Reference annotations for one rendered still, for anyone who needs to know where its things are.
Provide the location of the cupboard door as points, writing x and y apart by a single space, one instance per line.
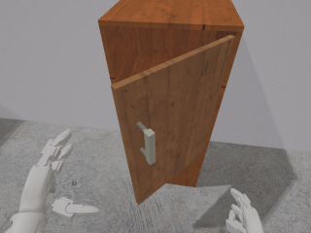
177 100

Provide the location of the left robot hand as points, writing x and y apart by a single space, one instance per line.
37 196

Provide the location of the handle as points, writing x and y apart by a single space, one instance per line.
150 143

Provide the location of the left robot forearm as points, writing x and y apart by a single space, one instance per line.
28 222

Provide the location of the right robot hand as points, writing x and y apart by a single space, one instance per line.
249 220

